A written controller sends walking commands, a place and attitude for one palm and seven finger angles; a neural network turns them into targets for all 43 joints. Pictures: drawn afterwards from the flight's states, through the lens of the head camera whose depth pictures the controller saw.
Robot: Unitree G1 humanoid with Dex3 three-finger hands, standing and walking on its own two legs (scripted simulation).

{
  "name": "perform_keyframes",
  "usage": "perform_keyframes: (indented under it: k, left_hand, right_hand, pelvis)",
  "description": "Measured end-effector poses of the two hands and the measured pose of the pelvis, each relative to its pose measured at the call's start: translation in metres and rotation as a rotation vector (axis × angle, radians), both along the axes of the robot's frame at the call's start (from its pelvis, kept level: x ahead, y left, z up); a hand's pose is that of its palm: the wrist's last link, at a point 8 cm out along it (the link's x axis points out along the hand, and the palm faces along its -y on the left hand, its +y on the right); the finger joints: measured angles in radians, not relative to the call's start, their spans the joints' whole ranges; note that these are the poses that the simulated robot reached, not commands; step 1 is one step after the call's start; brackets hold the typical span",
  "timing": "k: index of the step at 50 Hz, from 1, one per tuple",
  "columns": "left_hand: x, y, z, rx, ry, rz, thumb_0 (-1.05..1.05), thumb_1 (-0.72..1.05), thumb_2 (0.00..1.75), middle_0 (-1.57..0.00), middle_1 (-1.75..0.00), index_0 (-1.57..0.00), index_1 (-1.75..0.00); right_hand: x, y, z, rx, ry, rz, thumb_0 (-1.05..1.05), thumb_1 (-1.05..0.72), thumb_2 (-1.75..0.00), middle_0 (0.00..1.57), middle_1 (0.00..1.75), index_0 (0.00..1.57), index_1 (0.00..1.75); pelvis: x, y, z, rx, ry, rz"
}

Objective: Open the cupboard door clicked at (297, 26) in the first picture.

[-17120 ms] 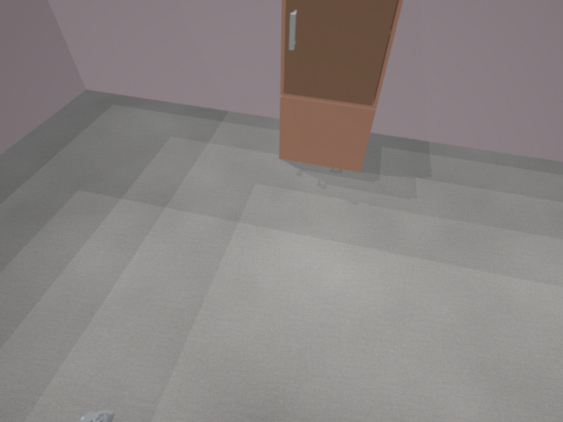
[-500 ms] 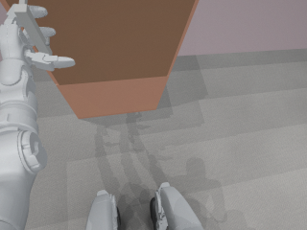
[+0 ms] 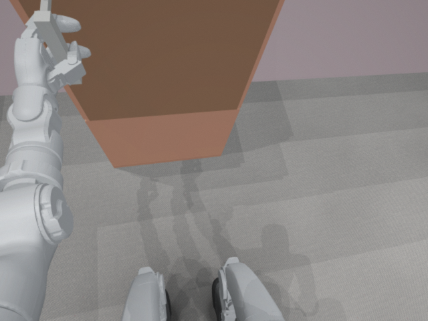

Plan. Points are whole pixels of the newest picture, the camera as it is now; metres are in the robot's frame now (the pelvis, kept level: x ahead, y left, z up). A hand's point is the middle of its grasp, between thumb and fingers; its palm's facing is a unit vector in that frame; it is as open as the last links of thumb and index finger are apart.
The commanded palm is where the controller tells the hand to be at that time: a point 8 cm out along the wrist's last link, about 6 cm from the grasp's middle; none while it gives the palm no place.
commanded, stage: close the thumb around the handle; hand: left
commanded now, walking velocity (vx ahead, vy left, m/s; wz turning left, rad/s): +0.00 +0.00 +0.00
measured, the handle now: (62, 42) +0.60 +0.21 +0.06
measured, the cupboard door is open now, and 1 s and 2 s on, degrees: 0 32 41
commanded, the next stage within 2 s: pull the door open along its arc in 0.02 s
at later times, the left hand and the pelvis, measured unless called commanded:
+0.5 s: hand (85, 91) +0.50 +0.16 +0.06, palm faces +0.03 -1.00 +0.00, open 5.5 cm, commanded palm +0.44 +0.20 +0.06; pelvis +0.01 +0.00 +0.02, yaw +0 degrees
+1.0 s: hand (145, 161) +0.37 +0.07 +0.06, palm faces +0.45 -0.89 +0.01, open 5.5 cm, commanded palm +0.30 +0.10 +0.06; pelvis +0.01 -0.03 +0.03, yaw +3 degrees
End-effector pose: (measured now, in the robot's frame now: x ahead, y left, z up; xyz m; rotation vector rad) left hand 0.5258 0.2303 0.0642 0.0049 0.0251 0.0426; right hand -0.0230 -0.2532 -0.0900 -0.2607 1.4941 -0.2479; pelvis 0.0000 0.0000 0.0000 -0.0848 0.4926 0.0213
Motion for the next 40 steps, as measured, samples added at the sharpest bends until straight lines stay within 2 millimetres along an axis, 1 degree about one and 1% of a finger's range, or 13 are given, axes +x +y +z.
perform_keyframes:
  k: [7,12,17,21,24,28,31,33,36,40]
  left_hand:
    - [0.002,0.000,-0.001,0.003,0.001,0.003,0.00,0.77,0.86,-0.38,-1.35,-0.39,-1.35]
    - [0.000,0.000,-0.001,0.002,-0.005,0.003,0.00,0.77,0.85,-0.38,-1.35,-0.38,-1.35]
    - [-0.011,-0.003,-0.002,0.000,-0.010,0.002,0.00,0.78,0.83,-0.38,-1.35,-0.38,-1.35]
    - [-0.028,-0.007,-0.002,0.000,-0.011,-0.004,0.00,0.77,0.81,-0.38,-1.35,-0.38,-1.35]
    - [-0.046,-0.011,-0.002,-0.001,-0.012,-0.011,0.00,0.76,0.79,-0.38,-1.35,-0.39,-1.35]
    - [-0.072,-0.021,-0.003,-0.019,-0.017,-0.004,0.00,0.74,0.78,-0.38,-1.35,-0.39,-1.35]
    - [-0.094,-0.033,-0.005,-0.090,-0.028,0.139,0.00,0.72,0.77,-0.38,-1.35,-0.39,-1.35]
    - [-0.107,-0.043,-0.006,-0.104,-0.035,0.236,0.00,0.71,0.77,-0.38,-1.35,-0.40,-1.35]
    - [-0.125,-0.058,-0.006,-0.063,-0.041,0.331,-0.01,0.73,0.79,-0.38,-1.35,-0.40,-1.35]
    - [-0.148,-0.076,-0.005,-0.018,-0.044,0.389,-0.02,0.75,0.81,-0.37,-1.35,-0.40,-1.35]
  right_hand:
    - [0.002,-0.003,-0.001,-0.008,-0.017,0.004,0.00,-0.90,-0.89,0.20,0.30,0.20,0.30]
    - [0.003,-0.004,-0.002,-0.003,-0.020,-0.001,0.00,-0.90,-0.89,0.20,0.30,0.20,0.30]
    - [0.008,-0.003,-0.002,0.016,-0.030,-0.010,0.00,-0.90,-0.89,0.20,0.30,0.20,0.30]
    - [0.019,-0.001,0.001,0.036,-0.062,-0.016,0.00,-0.90,-0.89,0.20,0.30,0.20,0.30]
    - [0.033,-0.001,0.004,0.052,-0.101,-0.013,0.00,-0.90,-0.89,0.20,0.30,0.20,0.30]
    - [0.059,-0.002,0.008,0.064,-0.172,0.010,0.00,-0.90,-0.89,0.20,0.30,0.20,0.30]
    - [0.083,-0.002,0.010,0.071,-0.234,0.057,0.00,-0.90,-0.89,0.20,0.30,0.20,0.30]
    - [0.100,-0.002,0.010,0.081,-0.272,0.096,0.00,-0.90,-0.89,0.20,0.30,0.20,0.30]
    - [0.123,0.000,0.008,0.098,-0.326,0.148,0.00,-0.90,-0.89,0.20,0.30,0.20,0.30]
    - [0.147,0.004,0.006,0.121,-0.384,0.190,0.00,-0.90,-0.89,0.20,0.30,0.20,0.30]
  pelvis:
    - [-0.002,-0.002,-0.002,0.000,0.004,-0.001]
    - [-0.002,-0.003,-0.003,0.003,0.005,-0.005]
    - [0.001,-0.003,0.002,0.011,-0.007,-0.013]
    - [0.005,-0.004,0.009,0.019,-0.026,-0.018]
    - [0.010,-0.004,0.014,0.026,-0.045,-0.019]
    - [0.015,-0.005,0.021,0.034,-0.070,-0.017]
    - [0.017,-0.005,0.024,0.039,-0.084,-0.015]
    - [0.017,-0.006,0.024,0.043,-0.090,-0.012]
    - [0.016,-0.009,0.023,0.050,-0.099,-0.006]
    - [0.014,-0.014,0.022,0.057,-0.119,0.003]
